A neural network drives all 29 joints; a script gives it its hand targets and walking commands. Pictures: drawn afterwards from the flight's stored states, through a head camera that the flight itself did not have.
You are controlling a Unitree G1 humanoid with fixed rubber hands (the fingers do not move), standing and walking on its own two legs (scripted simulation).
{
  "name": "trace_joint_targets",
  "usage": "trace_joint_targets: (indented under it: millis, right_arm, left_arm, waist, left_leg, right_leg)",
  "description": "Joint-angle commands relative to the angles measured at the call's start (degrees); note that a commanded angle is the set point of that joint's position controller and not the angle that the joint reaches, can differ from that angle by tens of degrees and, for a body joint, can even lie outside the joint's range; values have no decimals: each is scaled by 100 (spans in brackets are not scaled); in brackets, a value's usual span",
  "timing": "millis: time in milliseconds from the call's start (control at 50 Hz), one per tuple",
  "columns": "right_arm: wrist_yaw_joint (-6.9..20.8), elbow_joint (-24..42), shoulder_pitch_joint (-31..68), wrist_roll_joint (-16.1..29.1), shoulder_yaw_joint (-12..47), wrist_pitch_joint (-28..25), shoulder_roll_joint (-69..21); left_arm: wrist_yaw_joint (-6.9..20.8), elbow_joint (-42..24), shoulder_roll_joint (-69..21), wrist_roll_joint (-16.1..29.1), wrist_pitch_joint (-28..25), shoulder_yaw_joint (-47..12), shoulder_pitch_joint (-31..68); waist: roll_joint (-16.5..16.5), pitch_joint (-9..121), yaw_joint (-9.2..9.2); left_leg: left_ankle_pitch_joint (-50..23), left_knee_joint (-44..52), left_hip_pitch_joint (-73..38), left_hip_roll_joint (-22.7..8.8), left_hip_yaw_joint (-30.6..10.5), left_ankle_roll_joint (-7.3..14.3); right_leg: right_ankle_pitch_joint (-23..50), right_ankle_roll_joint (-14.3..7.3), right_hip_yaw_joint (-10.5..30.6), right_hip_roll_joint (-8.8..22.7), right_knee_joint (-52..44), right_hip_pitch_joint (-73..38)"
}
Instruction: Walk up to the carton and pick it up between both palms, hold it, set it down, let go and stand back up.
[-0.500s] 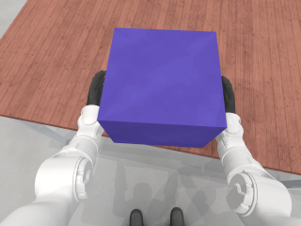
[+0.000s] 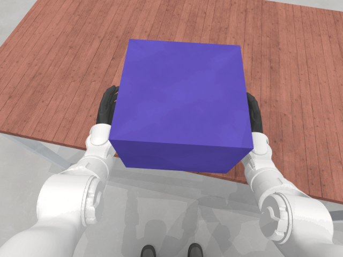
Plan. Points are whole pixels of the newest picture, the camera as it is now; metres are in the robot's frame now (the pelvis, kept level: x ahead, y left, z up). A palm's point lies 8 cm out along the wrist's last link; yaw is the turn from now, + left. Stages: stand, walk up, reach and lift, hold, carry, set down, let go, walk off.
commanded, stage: reach and lift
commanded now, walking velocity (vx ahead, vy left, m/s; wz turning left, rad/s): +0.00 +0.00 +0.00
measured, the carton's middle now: (180, 109) +0.47 -0.01 -0.01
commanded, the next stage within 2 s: none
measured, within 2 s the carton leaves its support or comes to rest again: leaves its support in 0.40 s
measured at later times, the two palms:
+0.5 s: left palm (102, 130) +0.42 +0.17 -0.01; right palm (256, 136) +0.39 -0.18 +0.00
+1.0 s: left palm (72, 91) +0.43 +0.19 +0.13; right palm (282, 84) +0.42 -0.16 +0.16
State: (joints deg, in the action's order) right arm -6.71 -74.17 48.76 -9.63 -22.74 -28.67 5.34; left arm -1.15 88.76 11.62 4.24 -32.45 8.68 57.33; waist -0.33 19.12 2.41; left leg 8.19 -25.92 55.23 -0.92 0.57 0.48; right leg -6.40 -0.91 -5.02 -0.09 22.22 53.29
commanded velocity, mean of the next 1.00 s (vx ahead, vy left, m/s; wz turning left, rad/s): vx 0.00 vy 0.00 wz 0.00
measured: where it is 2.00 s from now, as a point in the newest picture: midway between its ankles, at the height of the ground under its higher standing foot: outside the picture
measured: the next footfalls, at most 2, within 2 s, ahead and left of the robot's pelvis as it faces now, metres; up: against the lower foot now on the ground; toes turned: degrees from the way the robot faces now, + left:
none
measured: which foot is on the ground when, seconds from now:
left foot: down 0.00-1.00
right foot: down 0.00-1.00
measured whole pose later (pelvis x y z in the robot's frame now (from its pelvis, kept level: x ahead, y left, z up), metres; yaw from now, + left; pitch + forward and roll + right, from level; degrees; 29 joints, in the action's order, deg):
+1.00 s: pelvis -0.02 +0.01 +0.01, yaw +2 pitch +17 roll -2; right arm -6.8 -72.4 61.8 -1.2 -14.4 5.0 8.5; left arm -2.4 82.9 15.2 12.8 -4.7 0.9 62.0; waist -1.3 15.5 5.2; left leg 12.7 -33.2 37.2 -0.7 -1.6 0.7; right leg -10.2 -0.7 -6.8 0.1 27.0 33.4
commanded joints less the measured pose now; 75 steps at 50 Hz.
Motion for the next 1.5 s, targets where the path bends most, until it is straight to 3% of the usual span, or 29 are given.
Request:
trace_joint_targets:
  millis: [0, 120, 160, 220, 300, 360, 400, 420, 440, 480, 560, 680, 760, 860, 1000, 1120, 1200, 1320, 1480]
  right_arm:
    - [1173, 88, 3025, -666, 1870, -257, -3370]
    - [1156, 186, 3240, -368, 2221, -191, -3501]
    - [1186, 233, 3435, -235, 2285, -125, -3468]
    - [1185, 338, 3462, -62, 2420, -42, -3565]
    - [1118, 626, 3943, 157, 2532, 75, -3510]
    - [1082, 948, 4007, 236, 2589, 167, -3537]
    - [1085, 1171, 4324, 177, 2486, 197, -3451]
    - [1088, 1177, 4332, 204, 2496, 229, -3571]
    - [1130, 1357, 4683, 278, 2481, 477, -3645]
    - [1157, 1460, 4794, 341, 2572, 796, -3687]
    - [1091, 1631, 5057, 631, 2657, 1328, -3961]
    - [947, 1879, 5513, 968, 2511, 2032, -4108]
    - [891, 1902, 5815, 1028, 2282, 2369, -4086]
    - [853, 1551, 5871, 1036, 1866, 2878, -3829]
    - [921, 1489, 4871, 538, 1238, 3473, -3372]
    - [1155, 2681, 4241, -387, 759, 3756, -3011]
    - [1276, 3690, 4259, -794, 835, 3630, -3016]
    - [1310, 4535, 3922, -674, 1547, 3112, -3139]
    - [1168, 4825, 3556, -71, 2263, 2867, -2971]
  left_arm:
    - [803, -586, -3278, -589, 106, -1024, 2924]
    - [775, -582, -3447, -202, 104, -1435, 3043]
    - [740, -690, -3469, -222, 165, -1452, 3195]
    - [691, -1039, -3649, -69, 219, -1629, 3181]
    - [664, -976, -3602, -66, 393, -1563, 3287]
    - [626, -1336, -3716, 174, 383, -1756, 3461]
    - [583, -1333, -3733, 125, 425, -1683, 3506]
    - [593, -1369, -3755, 247, 405, -1758, 3614]
    - [590, -1599, -3655, 816, 516, -2188, 3954]
    - [551, -2011, -3770, 1074, 699, -2467, 4051]
    - [549, -2746, -3908, 1308, 1043, -2689, 4485]
    - [557, -3690, -4175, 1430, 1541, -2681, 5341]
    - [611, -3850, -4305, 1343, 1797, -2419, 5896]
    - [728, -3376, -4090, 1016, 2180, -1721, 5869]
    - [1029, -2517, -3148, -61, 2587, -142, 4705]
    - [1083, -2983, -2754, -932, 3047, 605, 4054]
    - [986, -3641, -2958, -1068, 3319, 444, 3874]
    - [764, -5035, -3630, -942, 3577, -461, 3325]
    - [742, -5728, -3883, -749, 3883, -1163, 2565]
  waist:
    - [-178, 4658, 73]
    - [-205, 4947, 63]
    - [-407, 4967, -26]
    - [-428, 5144, 59]
    - [-311, 4888, -112]
    - [-430, 5184, 8]
    - [-561, 5104, -60]
    - [-409, 5170, -26]
    - [-536, 5136, -72]
    - [-421, 5082, -16]
    - [-384, 5048, 30]
    - [-662, 5078, 138]
    - [-912, 4804, 223]
    - [-1074, 3812, 372]
    - [-569, 2071, 372]
    - [-192, 1905, 338]
    - [-140, 2682, 240]
    - [-274, 4106, 177]
    - [-95, 3084, 229]
  left_leg:
    - [-3065, -516, -2188, 215, -75, -169]
    - [-2855, -732, -1925, 265, -95, -156]
    - [-2785, -837, -2092, 293, -99, -175]
    - [-3071, -1067, -2404, 300, -103, -260]
    - [-2648, -1214, -2305, 330, -122, -213]
    - [-2821, -1338, -2669, 291, -227, -298]
    - [-2639, -1397, -2712, 324, -265, -332]
    - [-2535, -1436, -2764, 321, -246, -331]
    - [-2105, -1320, -2374, 150, -491, -183]
    - [-1851, -1279, -2304, 138, -505, -101]
    - [-1595, -1248, -2097, 199, -481, -13]
    - [-1501, -1173, -2289, 259, -423, -86]
    - [-1506, -1037, -2661, 306, -408, -211]
    - [-1335, -569, -3158, 314, -399, -321]
    - [-871, 486, -2950, 252, -366, -248]
    - [-952, 905, -3758, 169, -427, -221]
    - [-1495, 870, -4478, 122, -414, -230]
    - [-2989, 669, -5109, 94, -388, -177]
    - [-2582, 737, -5004, 119, -470, -82]
  right_leg:
    - [3769, 270, 306, -252, 935, -3227]
    - [3448, 254, 319, -299, 1130, -3050]
    - [3239, 277, 305, -346, 1201, -2883]
    - [3258, 223, 298, -406, 1279, -2633]
    - [2759, 283, 315, -460, 1382, -2500]
    - [2528, 215, 316, -512, 1381, -2277]
    - [2180, 211, 326, -512, 1325, -2040]
    - [2046, 186, 266, -549, 1368, -2088]
    - [1477, 43, 380, -498, 1306, -2159]
    - [1246, 47, 436, -461, 1294, -2343]
    - [1243, 71, 539, -418, 1387, -2817]
    - [1391, 27, 607, -389, 1346, -3274]
    - [1555, -19, 588, -378, 1211, -3559]
    - [1758, -83, 514, -330, 862, -4064]
    - [2052, -30, 398, -112, 114, -5250]
    - [1845, -13, 155, -102, -609, -5290]
    - [2207, -11, 70, -146, -867, -5293]
    - [3123, -28, 80, -159, -907, -5782]
    - [2959, 1, 101, -152, -824, -6124]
